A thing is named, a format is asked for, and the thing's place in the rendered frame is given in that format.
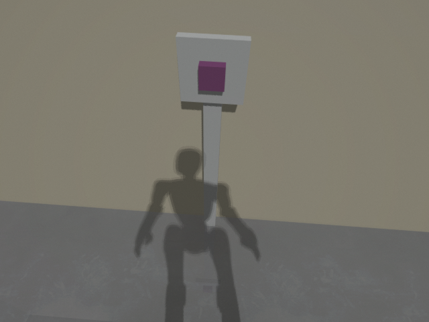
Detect button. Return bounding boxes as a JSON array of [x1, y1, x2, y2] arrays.
[[198, 61, 226, 92]]

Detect panel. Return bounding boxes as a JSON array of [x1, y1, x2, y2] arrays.
[[176, 32, 251, 226]]

